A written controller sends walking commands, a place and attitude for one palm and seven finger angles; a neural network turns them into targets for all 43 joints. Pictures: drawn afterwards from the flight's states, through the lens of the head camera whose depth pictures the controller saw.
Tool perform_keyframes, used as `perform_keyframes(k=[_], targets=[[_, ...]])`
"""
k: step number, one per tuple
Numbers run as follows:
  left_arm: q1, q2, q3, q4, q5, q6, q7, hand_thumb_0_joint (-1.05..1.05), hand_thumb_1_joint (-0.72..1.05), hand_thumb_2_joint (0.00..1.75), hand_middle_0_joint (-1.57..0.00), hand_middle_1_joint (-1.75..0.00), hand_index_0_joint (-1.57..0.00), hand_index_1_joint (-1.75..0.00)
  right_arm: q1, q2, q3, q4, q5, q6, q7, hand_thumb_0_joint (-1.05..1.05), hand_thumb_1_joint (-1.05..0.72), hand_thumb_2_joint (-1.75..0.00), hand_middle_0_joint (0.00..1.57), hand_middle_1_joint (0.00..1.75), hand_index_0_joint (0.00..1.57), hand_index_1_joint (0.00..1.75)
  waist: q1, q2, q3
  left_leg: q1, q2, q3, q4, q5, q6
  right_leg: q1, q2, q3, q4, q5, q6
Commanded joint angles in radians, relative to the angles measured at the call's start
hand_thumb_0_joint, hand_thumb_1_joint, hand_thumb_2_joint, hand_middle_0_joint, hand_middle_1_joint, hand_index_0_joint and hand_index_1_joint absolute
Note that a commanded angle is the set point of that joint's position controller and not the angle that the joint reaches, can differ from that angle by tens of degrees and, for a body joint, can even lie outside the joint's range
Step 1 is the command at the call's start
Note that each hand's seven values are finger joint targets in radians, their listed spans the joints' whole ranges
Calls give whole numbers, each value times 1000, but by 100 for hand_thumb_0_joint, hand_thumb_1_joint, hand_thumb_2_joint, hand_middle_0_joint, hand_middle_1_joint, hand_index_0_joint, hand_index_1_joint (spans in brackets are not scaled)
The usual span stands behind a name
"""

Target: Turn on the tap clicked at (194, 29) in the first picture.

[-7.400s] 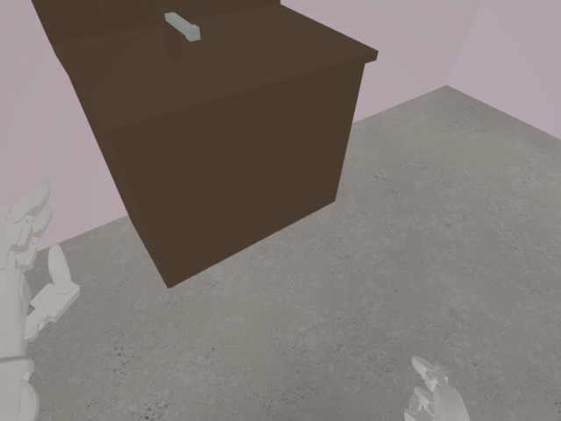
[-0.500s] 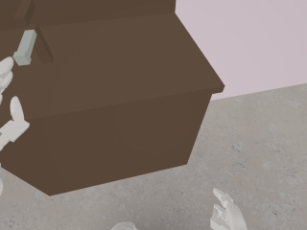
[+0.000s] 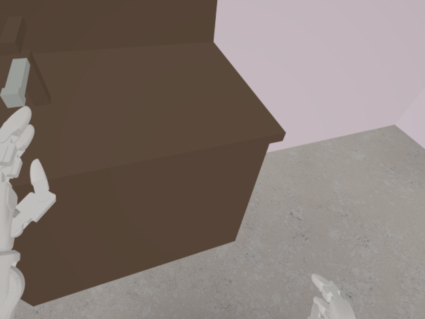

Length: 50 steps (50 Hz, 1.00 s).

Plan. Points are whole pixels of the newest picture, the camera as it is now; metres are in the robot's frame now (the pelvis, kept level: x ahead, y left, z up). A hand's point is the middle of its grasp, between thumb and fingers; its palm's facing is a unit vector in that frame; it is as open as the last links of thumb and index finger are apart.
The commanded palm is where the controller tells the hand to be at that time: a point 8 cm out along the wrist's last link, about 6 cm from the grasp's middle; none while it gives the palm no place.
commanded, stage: come to a stop and stand still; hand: left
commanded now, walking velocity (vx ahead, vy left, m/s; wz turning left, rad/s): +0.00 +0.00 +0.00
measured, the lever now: (13, 97) +0.44 +0.43 +0.16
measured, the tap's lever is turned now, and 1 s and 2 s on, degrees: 0 0 0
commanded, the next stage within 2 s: look again from close up in 0.60 s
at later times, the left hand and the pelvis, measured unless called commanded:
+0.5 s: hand (48, 178) +0.26 +0.28 +0.16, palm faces +0.40 -0.85 -0.33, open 7.4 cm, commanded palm +0.20 +0.31 +0.17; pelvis +0.05 +0.02 +0.00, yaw +1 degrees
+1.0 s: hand (55, 186) +0.25 +0.26 +0.15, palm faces +0.40 -0.85 -0.34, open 7.4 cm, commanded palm +0.20 +0.30 +0.17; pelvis +0.05 +0.01 +0.00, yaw +2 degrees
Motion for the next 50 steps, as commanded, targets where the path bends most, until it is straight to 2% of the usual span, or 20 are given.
perform_keyframes(k=[1, 3, 5, 7, 9, 10, 16, 20, 22, 24, 25, 28, 30, 33, 34, 37, 43, 45, 47, 50], targets=[[-23, 141, 80, -137, 2, -37, 4, 0, 90, 90, -20, -30, -20, -30, -122, -124, -41, -162, 0, -49, -5, 0, -90, -90, 20, 30, 20, 30, 14, 118, -51, -106, 64, -141, -252, -275, 13, 78, -25, 71, -47, -164, 17], [-40, 148, 92, -153, 4, -39, 1, 0, 90, 90, -20, -30, -20, -30, -129, -118, -39, -167, -1, -44, -4, 0, -90, -90, 20, 30, 20, 30, 15, 109, -67, -111, 75, -149, -257, -246, 19, 111, -20, 71, -25, -94, 18], [-67, 193, 128, -208, 2, -46, 3, 0, 90, 90, -20, -30, -20, -30, -139, -111, -33, -171, -6, -47, -7, 0, -90, -90, 20, 30, 20, 30, 16, 113, -103, -67, 71, -137, -246, -179, 17, 125, -21, 71, -33, -43, 18], [-63, 175, 113, -237, 1, -54, 2, 0, 90, 90, -20, -30, -20, -30, -134, -108, -32, -170, -7, -55, -5, 0, -90, -90, 20, 30, 20, 30, 19, 114, -149, -32, 56, -123, -208, -71, 15, 150, -32, 76, -34, 45, 14], [-79, 177, 108, -273, 3, -61, 1, 0, 90, 90, -20, -30, -20, -30, -134, -109, -31, -163, -8, -62, -3, 0, -90, -90, 20, 30, 20, 30, 21, 130, -178, -12, 54, -116, -196, -42, 7, 163, -35, 75, -30, 69, 15], [-90, 175, 102, -288, 1, -59, 1, 0, 90, 90, -20, -30, -20, -30, -140, -109, -30, -164, -10, -66, -3, 0, -90, -90, 20, 30, 20, 30, 17, 149, -171, 28, 46, -98, -179, 16, -1, 134, -34, 73, -27, 97, 12], [-54, 127, 65, -184, -4, -30, 5, 0, 90, 90, -20, -30, -20, -30, -131, -113, -35, -142, -4, -44, -2, 0, -90, -90, 20, 30, 20, 30, 16, 97, -188, 118, 41, -79, -115, 277, -31, 103, -45, 57, -42, 212, 11], [-37, 143, 87, -162, -10, -15, 3, 0, 90, 90, -20, -30, -20, -30, -148, -116, -41, -156, 1, -11, -5, 0, -90, -90, 20, 30, 20, 30, 16, 116, -180, 115, 33, -64, -110, 324, -44, 105, -42, 53, -42, 238, 10], [-35, 127, 68, -167, -15, -12, 2, 0, 90, 90, -20, -30, -20, -30, -148, -114, -39, -165, 5, 4, -5, 0, -90, -90, 20, 30, 20, 30, 15, 108, -176, 92, 35, -73, -116, 317, -46, 119, -46, 50, -41, 230, 10], [-39, 139, 76, -186, -18, -14, 3, 0, 90, 90, -20, -30, -20, -30, -154, -116, -40, -175, 6, 14, -7, 0, -90, -90, 20, 30, 20, 30, 15, 105, -172, 79, 31, -75, -127, 295, -44, 123, -43, 46, -43, 214, 12], [-41, 163, 97, -215, -21, -13, 5, 0, 90, 90, -20, -30, -20, -30, -169, -115, -39, -184, 5, 14, -11, 0, -90, -90, 20, 30, 20, 30, 16, 129, -171, 94, 26, -64, -126, 304, -47, 115, -41, 48, -40, 225, 12], [-30, 153, 90, -238, -25, -16, 8, 0, 90, 90, -20, -30, -20, -30, -161, -115, -40, -192, 5, 22, -13, 0, -90, -90, 20, 30, 20, 30, 17, 126, -193, 93, 26, -65, -120, 311, -43, 139, -44, 46, -36, 237, 12], [-16, 177, 114, -245, -28, -15, 12, 0, 90, 90, -20, -30, -20, -30, -168, -115, -39, -197, 3, 21, -17, 0, -90, -90, 20, 30, 20, 30, 17, 134, -192, 102, 24, -61, -120, 307, -45, 129, -46, 47, -41, 238, 14], [10, 155, 103, -221, -30, -14, 16, 0, 90, 90, -20, -30, -20, -30, -154, -117, -43, -193, 4, 27, -17, 0, -90, -90, 20, 30, 20, 30, 17, 124, -201, 84, 22, -60, -110, 292, -37, 152, -55, 53, -48, 254, 12], [18, 148, 97, -206, -31, -12, 16, 0, 90, 90, -20, -30, -20, -30, -155, -116, -43, -193, 5, 28, -18, 0, -90, -90, 20, 30, 20, 30, 16, 103, -193, 80, 21, -58, -109, 262, -32, 146, -59, 57, -61, 249, 13], [7, 135, 84, -187, -30, -11, 17, 0, 90, 90, -20, -30, -20, -30, -149, -120, -46, -185, 6, 31, -21, 0, -90, -90, 20, 30, 20, 30, 11, 108, -182, 79, 21, -60, -123, 224, -35, 131, -58, 55, -69, 214, 13], [4, 143, 87, -168, -31, -6, 18, 0, 90, 90, -20, -30, -20, -30, -154, -122, -45, -180, 7, 34, -25, 0, -90, -90, 20, 30, 20, 30, 14, 69, -174, 59, 11, -59, -124, 193, -24, 137, -63, 58, -87, 209, 16], [-5, 153, 91, -184, -32, -5, 17, 0, 90, 90, -20, -30, -20, -30, -166, -124, -46, -181, 9, 31, -26, 0, -90, -90, 20, 30, 20, 30, 12, 92, -164, 73, 7, -50, -127, 175, -25, 113, -63, 60, -97, 194, 16], [-12, 139, 74, -188, -30, -8, 17, 0, 90, 90, -20, -30, -20, -30, -156, -121, -44, -179, 9, 33, -26, 0, -90, -90, 20, 30, 20, 30, 11, 92, -158, 56, 8, -60, -140, 154, -24, 124, -61, 56, -93, 169, 16], [-3, 166, 103, -181, -32, -7, 20, 0, 90, 90, -20, -30, -20, -30, -166, -123, -45, -179, 7, 34, -29, 0, -90, -90, 20, 30, 20, 30, 13, 81, -138, 48, 1, -53, -144, 96, -22, 101, -62, 62, -123, 121, 17]])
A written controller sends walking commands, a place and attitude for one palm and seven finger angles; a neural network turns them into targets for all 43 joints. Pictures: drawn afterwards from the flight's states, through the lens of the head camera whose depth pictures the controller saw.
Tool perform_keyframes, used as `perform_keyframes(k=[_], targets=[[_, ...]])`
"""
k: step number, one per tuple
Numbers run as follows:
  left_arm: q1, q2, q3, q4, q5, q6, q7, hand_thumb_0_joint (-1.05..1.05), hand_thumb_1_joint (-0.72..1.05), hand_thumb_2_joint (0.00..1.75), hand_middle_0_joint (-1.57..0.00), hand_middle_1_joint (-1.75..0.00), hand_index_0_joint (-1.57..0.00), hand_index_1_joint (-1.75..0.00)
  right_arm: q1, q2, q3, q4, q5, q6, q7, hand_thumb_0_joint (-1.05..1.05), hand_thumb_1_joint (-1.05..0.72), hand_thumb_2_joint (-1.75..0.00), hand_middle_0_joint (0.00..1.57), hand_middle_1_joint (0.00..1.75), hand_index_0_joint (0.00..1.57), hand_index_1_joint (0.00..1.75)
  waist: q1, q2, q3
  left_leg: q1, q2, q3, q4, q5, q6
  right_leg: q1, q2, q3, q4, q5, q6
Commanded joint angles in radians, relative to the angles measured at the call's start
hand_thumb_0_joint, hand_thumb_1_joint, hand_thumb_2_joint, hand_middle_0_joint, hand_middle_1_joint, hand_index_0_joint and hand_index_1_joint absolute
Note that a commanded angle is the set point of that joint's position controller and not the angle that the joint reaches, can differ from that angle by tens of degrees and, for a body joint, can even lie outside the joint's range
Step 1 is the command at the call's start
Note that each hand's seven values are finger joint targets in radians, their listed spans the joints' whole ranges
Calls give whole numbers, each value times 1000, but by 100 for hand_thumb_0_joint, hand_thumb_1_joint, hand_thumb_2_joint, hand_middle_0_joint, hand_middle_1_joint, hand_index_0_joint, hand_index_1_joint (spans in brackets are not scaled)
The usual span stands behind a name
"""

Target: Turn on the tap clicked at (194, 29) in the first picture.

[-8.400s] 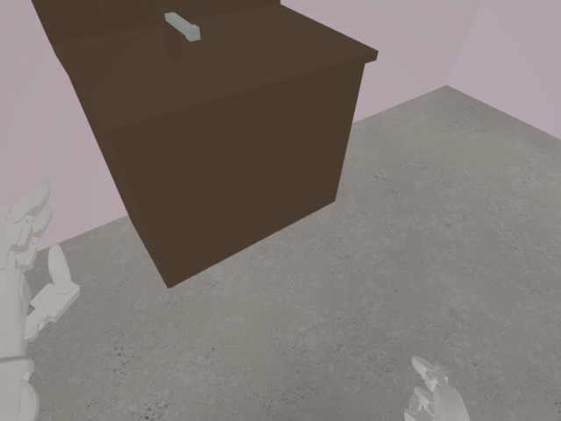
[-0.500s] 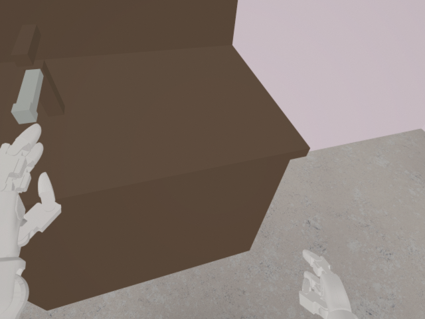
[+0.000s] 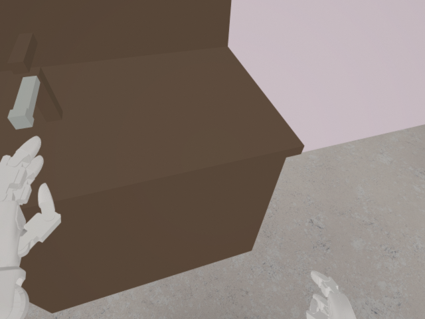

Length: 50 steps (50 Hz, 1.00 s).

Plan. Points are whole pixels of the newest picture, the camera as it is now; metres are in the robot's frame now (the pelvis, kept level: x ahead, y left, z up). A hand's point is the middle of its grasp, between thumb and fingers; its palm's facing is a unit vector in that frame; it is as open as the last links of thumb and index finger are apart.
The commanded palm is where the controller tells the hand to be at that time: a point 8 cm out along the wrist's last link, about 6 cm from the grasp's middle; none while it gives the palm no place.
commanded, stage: shuffle to correct the standing spot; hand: left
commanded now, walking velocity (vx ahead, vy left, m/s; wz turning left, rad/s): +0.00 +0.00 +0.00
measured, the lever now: (21, 118) +0.40 +0.40 +0.16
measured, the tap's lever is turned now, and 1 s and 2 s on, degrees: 0 0 0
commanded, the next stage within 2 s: come to a stop and stand still in 0.44 s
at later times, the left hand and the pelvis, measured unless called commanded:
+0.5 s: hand (35, 214) +0.22 +0.28 +0.15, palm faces +0.39 -0.85 -0.36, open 7.4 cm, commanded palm +0.16 +0.31 +0.17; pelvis +0.01 +0.03 -0.01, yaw +1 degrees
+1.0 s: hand (1, 174) +0.25 +0.32 +0.19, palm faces +0.50 -0.76 -0.42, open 7.4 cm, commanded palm +0.15 +0.32 +0.17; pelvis +0.00 +0.03 -0.01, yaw +2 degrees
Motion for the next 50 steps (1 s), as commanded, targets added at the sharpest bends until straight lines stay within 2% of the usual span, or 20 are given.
perform_keyframes(k=[1, 5, 15, 19, 23, 25, 27, 29, 31, 34, 36, 38, 41, 43, 44, 45, 46, 47, 48, 50], targets=[[-88, 169, 114, -216, -3, -71, 22, 0, 90, 90, -20, -30, -20, -30, -119, -118, -48, -167, -1, -55, -13, 0, -90, -90, 20, 30, 20, 30, 2, 44, -100, -14, 52, -45, -73, 101, -41, 54, -40, 27, -52, 95, 2], [-72, 189, 137, -210, -4, -72, 22, 0, 90, 90, -20, -30, -20, -30, -122, -122, -54, -167, -1, -53, -13, 0, -90, -90, 20, 30, 20, 30, 3, 57, -103, -2, 49, -37, -76, 86, -41, 40, -35, 31, -65, 83, 4], [-69, 200, 132, -228, -2, -80, 28, 0, 90, 90, -20, -30, -20, -30, -115, -141, -73, -168, -8, -52, 1, 0, -90, -90, 20, 30, 20, 30, -21, -9, -66, -54, 26, -25, 81, -42, -13, -57, -149, 117, -77, -169, -42], [-74, 195, 133, -234, -2, -92, 29, 0, 90, 90, -20, -30, -20, -30, -105, -142, -77, -164, -2, -46, 6, 0, -90, -90, 20, 30, 20, 30, -23, -6, -70, -81, 45, -54, 94, -6, -1, -33, -157, 98, 31, -113, -52], [-86, 203, 143, -290, 0, -107, 26, 0, 90, 90, -20, -30, -20, -30, -105, -154, -75, -175, 1, -56, 9, 0, -90, -90, 20, 30, 20, 30, -17, 154, -92, -67, 132, -205, -27, 130, 19, -43, -48, -29, 301, -11, -5], [-93, 218, 152, -329, -1, -116, 23, 0, 90, 90, -20, -30, -20, -30, -98, -147, -76, -178, -4, -70, 11, 0, -90, -90, 20, 30, 20, 30, -22, 222, -89, 41, 172, -265, -60, 254, 19, -166, -27, -42, 385, -179, 6], [-70, 193, 131, -323, 7, -120, 24, 0, 90, 90, -20, -30, -20, -30, -75, -141, -75, -166, -15, -76, 18, 0, -90, -90, 20, 30, 20, 30, -23, 177, -97, 97, 206, -307, -46, 345, 37, -212, -33, -33, 379, -282, 0], [-36, 184, 135, -298, 10, -117, 29, 0, 90, 90, -20, -30, -20, -30, -73, -136, -74, -164, -10, -76, 24, 0, -90, -90, 20, 30, 20, 30, -13, 108, -108, 75, 190, -240, 6, 451, 5, -129, -41, -36, 247, -193, -11], [4, 185, 154, -263, 5, -112, 34, 0, 90, 90, -20, -30, -20, -30, -76, -128, -67, -161, -4, -68, 25, 0, -90, -90, 20, 30, 20, 30, -6, 49, -156, -9, 148, -153, 94, 545, -66, 50, -66, -20, 146, 104, -29], [19, 175, 169, -227, -15, -103, 30, 0, 90, 90, -20, -30, -20, -30, -71, -131, -73, -167, 10, -50, 26, 0, -90, -90, 20, 30, 20, 30, -4, -76, -167, -179, 67, -84, 233, 372, -137, 173, -203, 137, 156, 399, -131], [22, 170, 171, -228, -17, -98, 31, 0, 90, 90, -20, -30, -20, -30, -75, -133, -80, -162, 20, -41, 23, 0, -90, -90, 20, 30, 20, 30, -11, -132, -154, -158, 55, -55, 284, 272, -111, 118, -256, 172, 142, 453, -162], [4, 177, 178, -226, -14, -92, 31, 0, 90, 90, -20, -30, -20, -30, -80, -112, -65, -155, 16, -28, 15, 0, -90, -90, 20, 30, 20, 30, -17, -78, -134, -94, 60, -40, 147, 177, -80, 28, -215, 117, 140, 310, -103], [-60, 178, 151, -288, 1, -89, 27, 0, 90, 90, -20, -30, -20, -30, -112, -115, -58, -162, 11, -32, -5, 0, -90, -90, 20, 30, 20, 30, -8, 97, -114, -26, 146, -154, -53, 320, -53, -18, -41, -8, 217, 71, 2], [-104, 182, 126, -325, 8, -91, 28, 0, 90, 90, -20, -30, -20, -30, -96, -118, -62, -169, 4, -48, -6, 0, -90, -90, 20, 30, 20, 30, -10, 119, -137, 137, 178, -191, -46, 669, -101, -117, -13, -11, 274, -48, -1], [-111, 179, 117, -348, 1, -87, 26, 0, 90, 90, -20, -30, -20, -30, -105, -120, -68, -165, -10, -56, 0, 0, -90, -90, 20, 30, 20, 30, -8, 232, -156, 217, 178, -205, -91, 809, -175, -169, 3, -34, 315, -184, -3], [-1010, 897, 388, -562, 120, -229, 73, 0, 90, 90, -20, -30, -20, -30, 53, -117, 108, -242, 71, -101, -13, 0, -90, -90, 20, 30, 20, 30, -6, 346, -29, -170, 165, -173, -49, 551, -96, -43, 1, 66, 290, -218, 17], [-631, 433, 347, -139, 91, -165, 42, 0, 90, 90, -20, -30, -20, -30, -1, -11, 21, -200, 43, -127, 19, 0, -90, -90, 20, 30, 20, 30, -3, 65, -96, -43, 212, -201, 21, 201, -79, -197, -59, 21, 281, -240, -19], [-543, 381, 272, -156, 32, -155, 31, 0, 90, 90, -20, -30, -20, -30, -75, -81, 2, -171, -10, -121, 43, 0, -90, -90, 20, 30, 20, 30, -6, 75, -67, -7, 179, -131, -20, 236, -61, -173, -38, 4, 224, -176, -19], [-495, 405, 276, -86, 45, -158, 32, 0, 90, 90, -20, -30, -20, -30, -44, -145, -38, -175, -13, -125, 48, 0, -90, -90, 20, 30, 20, 30, 2, 98, -132, 40, 158, -85, 44, 310, -61, -121, -40, 56, 153, -85, -34], [-260, 270, 204, -120, 10, -168, -3, 0, 90, 90, -20, -30, -20, -30, 4, -143, -53, -201, -11, -121, 72, 0, -90, -90, 20, 30, 20, 30, -6, 133, -268, 68, 114, -73, 153, 495, -97, -4, -90, 158, 115, 211, -71]])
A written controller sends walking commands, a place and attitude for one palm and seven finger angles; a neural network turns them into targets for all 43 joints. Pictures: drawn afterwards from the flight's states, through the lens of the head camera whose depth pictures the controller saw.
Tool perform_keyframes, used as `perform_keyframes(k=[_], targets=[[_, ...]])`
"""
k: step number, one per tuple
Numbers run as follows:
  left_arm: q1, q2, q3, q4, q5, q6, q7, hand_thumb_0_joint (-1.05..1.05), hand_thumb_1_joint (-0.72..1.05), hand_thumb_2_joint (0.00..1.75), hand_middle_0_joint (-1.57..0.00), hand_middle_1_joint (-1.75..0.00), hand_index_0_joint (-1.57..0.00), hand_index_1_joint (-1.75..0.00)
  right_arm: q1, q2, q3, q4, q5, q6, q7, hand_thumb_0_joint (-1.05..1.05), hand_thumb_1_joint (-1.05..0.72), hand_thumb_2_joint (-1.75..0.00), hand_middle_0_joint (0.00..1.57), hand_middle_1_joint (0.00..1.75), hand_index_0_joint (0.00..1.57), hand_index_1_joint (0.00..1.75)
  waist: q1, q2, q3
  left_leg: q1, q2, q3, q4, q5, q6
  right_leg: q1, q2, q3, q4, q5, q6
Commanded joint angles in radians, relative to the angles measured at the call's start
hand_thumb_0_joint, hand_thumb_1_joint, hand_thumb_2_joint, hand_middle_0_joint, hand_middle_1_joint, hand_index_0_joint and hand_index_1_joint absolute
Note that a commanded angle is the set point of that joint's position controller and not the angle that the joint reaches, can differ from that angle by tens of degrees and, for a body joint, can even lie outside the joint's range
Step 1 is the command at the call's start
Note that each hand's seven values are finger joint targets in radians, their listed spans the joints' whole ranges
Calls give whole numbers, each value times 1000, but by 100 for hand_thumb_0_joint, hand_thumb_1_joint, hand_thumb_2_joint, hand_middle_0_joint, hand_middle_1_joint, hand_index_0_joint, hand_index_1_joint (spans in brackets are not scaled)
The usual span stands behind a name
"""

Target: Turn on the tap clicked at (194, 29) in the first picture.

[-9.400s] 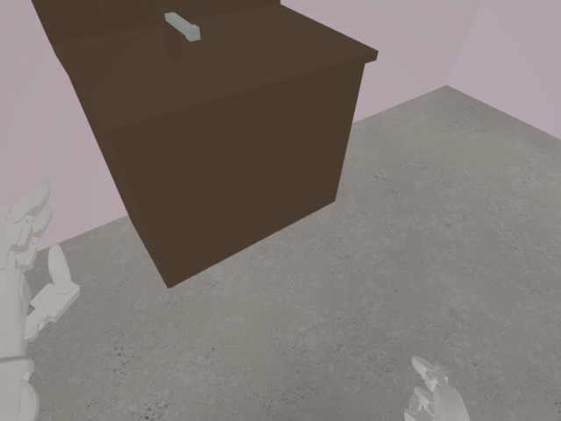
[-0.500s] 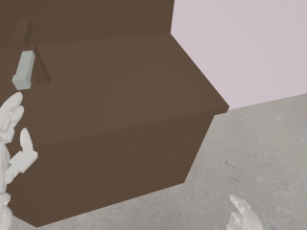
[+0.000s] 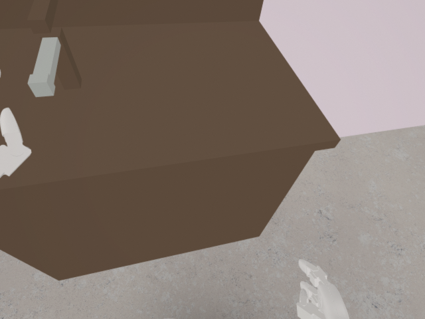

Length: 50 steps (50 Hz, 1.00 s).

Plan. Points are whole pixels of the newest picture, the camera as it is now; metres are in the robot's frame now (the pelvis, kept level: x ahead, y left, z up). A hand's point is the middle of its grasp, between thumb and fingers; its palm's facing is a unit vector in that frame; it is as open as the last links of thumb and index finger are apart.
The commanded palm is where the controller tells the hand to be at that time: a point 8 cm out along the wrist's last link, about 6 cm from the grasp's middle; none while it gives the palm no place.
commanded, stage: come to a stop and stand still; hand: left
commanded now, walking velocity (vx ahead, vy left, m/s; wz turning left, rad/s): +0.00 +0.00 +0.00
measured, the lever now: (42, 85) +0.42 +0.36 +0.17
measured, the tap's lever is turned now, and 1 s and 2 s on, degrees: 0 0 0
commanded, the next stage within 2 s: look again from close up in 0.82 s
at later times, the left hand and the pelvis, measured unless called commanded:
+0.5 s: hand (58, 207) +0.21 +0.23 +0.17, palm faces +0.38 -0.87 -0.33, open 7.4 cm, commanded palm +0.15 +0.27 +0.18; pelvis -0.02 +0.00 +0.01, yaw -3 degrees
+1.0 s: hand (63, 208) +0.21 +0.22 +0.17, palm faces +0.37 -0.87 -0.33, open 7.4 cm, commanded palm +0.16 +0.26 +0.18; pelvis -0.01 -0.01 +0.01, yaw -2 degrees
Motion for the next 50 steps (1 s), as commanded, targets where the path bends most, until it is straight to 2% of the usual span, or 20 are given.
perform_keyframes(k=[1, 2, 4, 6, 9, 10, 11, 14, 15, 19, 21, 24, 25, 28, 30, 31, 36, 38, 41, 50], targets=[[133, 14, 22, -233, -45, -83, -21, 0, 90, 90, -20, -30, -20, -30, 0, -147, -91, -156, -7, -57, 46, 0, -90, -90, 20, 30, 20, 30, -38, 236, -362, 180, 197, -99, 6, 632, -182, 155, -74, 121, -72, 323, -57], [178, -9, -3, -326, -45, -82, -27, 0, 90, 90, -20, -30, -20, -30, -22, -168, -103, -157, -4, -59, 58, 0, -90, -90, 20, 30, 20, 30, -34, 221, -337, 185, 208, -97, -17, 633, -183, 125, -52, 93, -67, 257, -46], [302, -23, 2, -363, -42, -68, -32, 0, 90, 90, -20, -30, -20, -30, -63, -171, -108, -169, 1, -54, 59, 0, -90, -90, 20, 30, 20, 30, -30, 193, -273, 134, 213, -76, -59, 471, -151, 100, -37, 74, -96, 206, -29], [366, 0, 57, -325, -45, -53, -19, 0, 90, 90, -20, -30, -20, -30, -87, -163, -105, -171, -1, -41, 44, 0, -90, -90, 20, 30, 20, 30, -26, 134, -243, 97, 212, -73, -102, 367, -152, 104, -34, 52, -96, 189, -20], [327, 64, 150, -262, -55, -57, -3, 0, 90, 90, -20, -30, -20, -30, -131, -151, -93, -173, -11, -21, -4, 0, -90, -90, 20, 30, 20, 30, -35, 48, -171, 42, 212, -97, -175, 24, -133, 51, -36, 77, -126, 46, -16], [264, 125, 198, -306, -55, -61, 7, 0, 90, 90, -20, -30, -20, -30, -135, -156, -92, -175, -17, -11, -19, 0, -90, -90, 20, 30, 20, 30, -40, 65, -185, 37, 212, -102, -200, -20, -124, 69, -27, 77, -112, 32, -13], [266, 80, 169, -249, -57, -61, 4, 0, 90, 90, -20, -30, -20, -30, -135, -145, -88, -171, -18, -5, -30, 0, -90, -90, 20, 30, 20, 30, -41, 79, -172, 25, 216, -111, -213, -57, -115, 66, -28, 68, -112, 21, -8], [184, 58, 114, -262, -45, -60, 4, 0, 90, 90, -20, -30, -20, -30, -135, -150, -82, -166, -20, -7, -44, 0, -90, -90, 20, 30, 20, 30, -37, 177, -159, 22, 220, -122, -237, -144, -98, 73, -30, 81, -121, 12, -7], [131, 49, 89, -306, -44, -61, 3, 0, 90, 90, -20, -30, -20, -30, -146, -148, -78, -169, -19, -12, -46, 0, -90, -90, 20, 30, 20, 30, -39, 185, -172, 43, 218, -120, -231, -128, -96, 78, -31, 81, -120, 27, -8], [142, -48, -28, -286, -22, -43, 6, 0, 90, 90, -20, -30, -20, -30, -131, -160, -83, -153, -14, -44, -40, 0, -90, -90, 20, 30, 20, 30, -37, 148, -176, 96, 196, -93, -189, -68, -91, 67, -38, 103, -166, 58, -15], [142, -63, -45, -260, -15, -31, 12, 0, 90, 90, -20, -30, -20, -30, -131, -158, -83, -143, -15, -46, -39, 0, -90, -90, 20, 30, 20, 30, -37, 136, -166, 103, 193, -88, -189, -47, -96, 60, -35, 101, -175, 61, -13], [155, -49, -25, -227, -13, -24, 21, 0, 90, 90, -20, -30, -20, -30, -140, -154, -82, -138, -17, -40, -40, 0, -90, -90, 20, 30, 20, 30, -35, 104, -132, 70, 183, -88, -192, -50, -95, 55, -36, 105, -199, 47, -13], [155, -10, 13, -227, -13, -22, 26, 0, 90, 90, -20, -30, -20, -30, -145, -157, -85, -136, -19, -36, -43, 0, -90, -90, 20, 30, 20, 30, -33, 113, -135, 75, 182, -82, -192, -34, -98, 55, -35, 109, -199, 52, -14], [183, -20, 20, -217, -24, -24, 25, 0, 90, 90, -20, -30, -20, -30, -150, -137, -76, -145, -20, -24, -46, 0, -90, -90, 20, 30, 20, 30, -33, 110, -145, 68, 177, -75, -179, 19, -95, 82, -41, 99, -201, 92, -16], [196, 9, 50, -230, -32, -21, 26, 0, 90, 90, -20, -30, -20, -30, -159, -137, -74, -148, -24, -17, -49, 0, -90, -90, 20, 30, 20, 30, -33, 113, -160, 76, 173, -68, -172, 56, -96, 90, -43, 105, -207, 123, -17], [212, -18, 30, -233, -38, -21, 23, 0, 90, 90, -20, -30, -20, -30, -156, -129, -70, -152, -23, -15, -49, 0, -90, -90, 20, 30, 20, 30, -34, 98, -168, 79, 174, -69, -165, 84, -94, 103, -45, 97, -203, 144, -17], [230, -38, 1, -264, -48, -11, 19, 0, 90, 90, -20, -30, -20, -30, -160, -134, -67, -153, -23, -13, -50, 0, -90, -90, 20, 30, 20, 30, -38, 129, -193, 109, 170, -61, -159, 146, -93, 114, -41, 92, -205, 199, -13], [226, -43, -9, -260, -48, -5, 21, 0, 90, 90, -20, -30, -20, -30, -159, -136, -69, -151, -22, -12, -50, 0, -90, -90, 20, 30, 20, 30, -38, 111, -194, 113, 171, -60, -158, 133, -90, 112, -40, 92, -215, 191, -11], [199, -40, -15, -286, -47, -2, 26, 0, 90, 90, -20, -30, -20, -30, -160, -137, -70, -145, -21, -11, -54, 0, -90, -90, 20, 30, 20, 30, -41, 141, -201, 130, 170, -61, -158, 173, -94, 116, -37, 81, -209, 217, -9], [221, -13, 11, -291, -54, 12, 34, 0, 90, 90, -20, -30, -20, -30, -170, -139, -70, -147, -22, 4, -60, 0, -90, -90, 20, 30, 20, 30, -36, 140, -205, 141, 167, -66, -175, 205, -106, 131, -31, 66, -215, 226, -5]])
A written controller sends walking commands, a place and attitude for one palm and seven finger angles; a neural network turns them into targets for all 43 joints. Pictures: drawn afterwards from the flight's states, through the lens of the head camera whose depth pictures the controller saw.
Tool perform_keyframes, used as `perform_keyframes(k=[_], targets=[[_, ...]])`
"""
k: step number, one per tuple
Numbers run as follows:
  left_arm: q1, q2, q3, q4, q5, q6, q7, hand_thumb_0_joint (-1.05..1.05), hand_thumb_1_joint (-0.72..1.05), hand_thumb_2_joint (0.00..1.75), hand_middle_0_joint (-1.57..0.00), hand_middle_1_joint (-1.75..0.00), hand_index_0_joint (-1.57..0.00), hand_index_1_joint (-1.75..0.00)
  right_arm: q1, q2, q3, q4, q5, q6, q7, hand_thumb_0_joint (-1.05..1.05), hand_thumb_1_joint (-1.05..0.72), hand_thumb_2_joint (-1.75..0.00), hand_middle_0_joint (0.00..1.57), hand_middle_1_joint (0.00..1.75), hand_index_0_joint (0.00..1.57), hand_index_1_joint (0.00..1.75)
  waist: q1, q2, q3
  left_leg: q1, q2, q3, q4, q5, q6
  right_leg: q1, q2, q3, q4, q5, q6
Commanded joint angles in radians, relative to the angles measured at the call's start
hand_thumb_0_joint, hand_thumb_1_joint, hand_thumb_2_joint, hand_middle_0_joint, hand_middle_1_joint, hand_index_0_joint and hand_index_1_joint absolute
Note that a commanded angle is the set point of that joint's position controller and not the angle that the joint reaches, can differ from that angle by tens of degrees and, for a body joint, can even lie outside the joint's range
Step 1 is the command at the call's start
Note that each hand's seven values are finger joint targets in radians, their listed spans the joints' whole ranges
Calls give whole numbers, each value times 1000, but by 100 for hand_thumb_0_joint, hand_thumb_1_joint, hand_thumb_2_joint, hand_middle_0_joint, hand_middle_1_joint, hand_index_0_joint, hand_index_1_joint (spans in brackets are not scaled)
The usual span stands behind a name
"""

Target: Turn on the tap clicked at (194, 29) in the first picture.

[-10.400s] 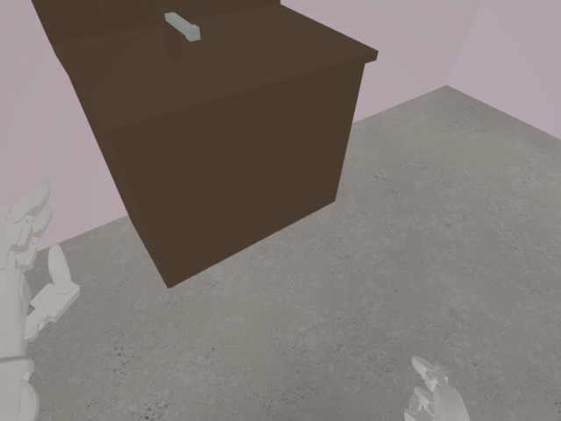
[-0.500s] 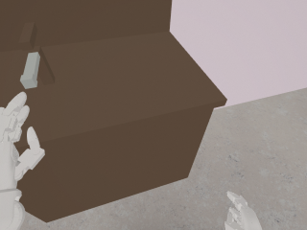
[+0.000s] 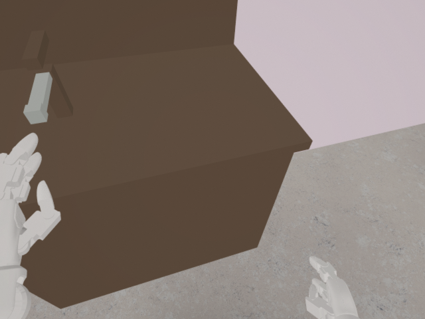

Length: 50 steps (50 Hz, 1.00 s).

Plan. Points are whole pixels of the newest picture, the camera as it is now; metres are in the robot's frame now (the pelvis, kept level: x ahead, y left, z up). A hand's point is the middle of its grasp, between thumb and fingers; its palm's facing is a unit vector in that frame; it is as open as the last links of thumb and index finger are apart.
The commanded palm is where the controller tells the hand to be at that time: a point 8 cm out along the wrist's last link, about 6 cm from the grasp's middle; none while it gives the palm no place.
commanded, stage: look again from close up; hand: left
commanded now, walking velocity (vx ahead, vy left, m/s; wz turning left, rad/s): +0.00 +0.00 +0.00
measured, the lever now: (36, 113) +0.42 +0.38 +0.16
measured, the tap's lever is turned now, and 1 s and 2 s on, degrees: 0 0 1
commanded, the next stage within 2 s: shuffle to correct the standing spot in 0.20 s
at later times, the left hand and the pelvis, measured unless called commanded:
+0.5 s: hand (46, 215) +0.21 +0.26 +0.16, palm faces +0.40 -0.85 -0.34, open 7.4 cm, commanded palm +0.16 +0.29 +0.17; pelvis +0.00 +0.01 +0.00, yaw +0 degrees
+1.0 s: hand (38, 175) +0.27 +0.30 +0.16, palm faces +0.41 -0.81 -0.42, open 7.4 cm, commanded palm +0.23 +0.33 +0.17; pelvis +0.08 +0.05 -0.01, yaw +1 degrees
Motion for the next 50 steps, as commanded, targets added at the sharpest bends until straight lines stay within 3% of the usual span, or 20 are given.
perform_keyframes(k=[1, 9, 15, 16, 24, 29, 30, 31, 33, 35, 36, 38, 39, 40, 41, 42, 43, 45, 47, 50], targets=[[-65, 164, 111, -219, -7, -64, 21, 0, 90, 90, -20, -30, -20, -30, -120, -105, -46, -172, 0, -49, -11, 0, -90, -90, 20, 30, 20, 30, -6, 43, -144, 57, 113, -84, -73, 140, -82, 37, -85, 40, -46, 111, 8], [-55, 165, 112, -204, -7, -59, 23, 0, 90, 90, -20, -30, -20, -30, -123, -106, -49, -172, 0, -39, -12, 0, -90, -90, 20, 30, 20, 30, -8, 28, -122, 31, 112, -87, -97, 26, -75, 21, -82, 46, -76, 38, 10], [-84, 188, 121, -240, -4, -60, 30, 0, 90, 90, -20, -30, -20, -30, -129, -109, -47, -171, -2, -39, -17, 0, -90, -90, 20, 30, 20, 30, -7, 95, -120, 37, 119, -106, -139, -4, -91, 15, -65, 29, -55, 17, 14], [-77, 178, 114, -232, -3, -59, 29, 0, 90, 90, -20, -30, -20, -30, -127, -108, -48, -171, -5, -38, -16, 0, -90, -90, 20, 30, 20, 30, -7, 60, -133, 30, 122, -103, -126, -26, -83, 34, -73, 29, -47, 9, 12], [-77, 172, 106, -209, -1, -57, 33, 0, 90, 90, -20, -30, -20, -30, -113, -119, -65, -168, -5, -34, -10, 0, -90, -90, 20, 30, 20, 30, -22, 13, -60, -77, 104, -119, -11, -300, -34, -65, -149, 143, -52, -297, -43], [-87, 180, 117, -215, -4, -64, 38, 0, 90, 90, -20, -30, -20, -30, -99, -123, -71, -164, 6, -30, -5, 0, -90, -90, 20, 30, 20, 30, -26, -8, -58, -113, 102, -125, 103, -203, -26, -56, -194, 181, 31, -229, -75], [-97, 194, 128, -233, -6, -66, 38, 0, 90, 90, -20, -30, -20, -30, -103, -126, -72, -162, 8, -29, -4, 0, -90, -90, 20, 30, 20, 30, -29, 21, -67, -96, 103, -129, 107, -174, -31, -64, -194, 175, 67, -199, -76], [-101, 184, 122, -237, -7, -69, 37, 0, 90, 90, -20, -30, -20, -30, -96, -128, -72, -159, 11, -27, -4, 0, -90, -90, 20, 30, 20, 30, -34, 58, -62, -89, 118, -162, 74, -156, -37, -70, -176, 141, 135, -160, -68], [-92, 201, 142, -260, -8, -72, 38, 0, 90, 90, -20, -30, -20, -30, -92, -133, -74, -166, 11, -24, -5, 0, -90, -90, 20, 30, 20, 30, -35, 138, -72, -20, 182, -276, -56, -58, -46, -119, -85, 7, 306, -73, -16], [-110, 233, 165, -312, -9, -74, 35, 0, 90, 90, -20, -30, -20, -30, -94, -122, -84, -172, -1, -33, -3, 0, -90, -90, 20, 30, 20, 30, -33, 257, -85, 162, 219, -332, -108, 278, -74, -269, -46, -76, 394, -242, 18], [-108, 212, 148, -323, -11, -73, 32, 0, 90, 90, -20, -30, -20, -30, -91, -111, -86, -174, -10, -42, 4, 0, -90, -90, 20, 30, 20, 30, -29, 258, -86, 213, 214, -316, -102, 481, -106, -281, -40, -105, 385, -300, 15], [-64, 205, 154, -305, -14, -67, 35, 0, 90, 90, -20, -30, -20, -30, -109, -118, -97, -189, -17, -49, 21, 0, -90, -90, 20, 30, 20, 30, -5, 220, -101, 117, 152, -156, -4, 765, -201, -73, -44, -179, 198, -264, -9], [-2, 204, 169, -281, -14, -64, 39, 0, 90, 90, -20, -30, -20, -30, -141, -127, -106, -201, -11, -47, 32, 0, -90, -90, 20, 30, 20, 30, 48, 146, -130, -98, 94, -63, 263, 861, -264, 202, -67, -184, 44, -153, -55], [50, 204, 178, -259, -14, -66, 44, 0, 90, 90, -20, -30, -20, -30, -131, -126, -115, -187, 18, -39, 42, 0, -90, -90, 20, 30, 20, 30, 85, -151, -207, -329, 11, 6, 808, 669, -259, 399, -269, 15, -29, 102, -209], [34, 165, 150, -238, -23, -77, 38, 0, 90, 90, -20, -30, -20, -30, -86, -141, -104, -160, 37, -32, 40, 0, -90, -90, 20, 30, 20, 30, 13, -391, -193, -506, -3, -26, 1078, -250, -112, 335, -474, 377, 22, 378, -294], [21, 199, 186, -239, -32, -74, 39, 0, 90, 90, -20, -30, -20, -30, -74, -129, -95, -161, 13, -18, 38, 0, -90, -90, 20, 30, 20, 30, -15, -224, -153, -582, 53, -97, 1011, -287, -87, 336, -472, 317, 32, 397, -224], [101, 224, 224, -231, -23, -67, 31, 0, 90, 90, -20, -30, -20, -30, -51, -121, -113, -155, 28, -11, 50, 0, -90, -90, 20, 30, 20, 30, -7, -147, -108, -543, 117, -176, 922, -268, -70, 217, -447, 246, 23, 229, -170], [105, 230, 230, -252, -18, -76, 18, 0, 90, 90, -20, -30, -20, -30, -90, -110, -102, -159, 31, 19, 62, 0, -90, -90, 20, 30, 20, 30, -24, -54, -72, -500, 152, -108, 807, -221, -72, 138, -393, 193, -17, 184, -154], [-67, 199, 171, -305, -12, -88, 19, 0, 90, 90, -20, -30, -20, -30, -121, -82, -85, -144, 33, 6, 50, 0, -90, -90, 20, 30, 20, 30, -48, -84, 0, -311, 175, -31, 627, -120, -66, -83, -362, 79, -82, 125, -125], [-162, 191, 131, -301, -4, -71, 31, 0, 90, 90, -20, -30, -20, -30, -145, -66, -81, -124, 24, -42, 17, 0, -90, -90, 20, 30, 20, 30, -29, -139, 37, 8, 120, 96, 353, -1, -67, -205, -279, -28, -59, 69, -70]])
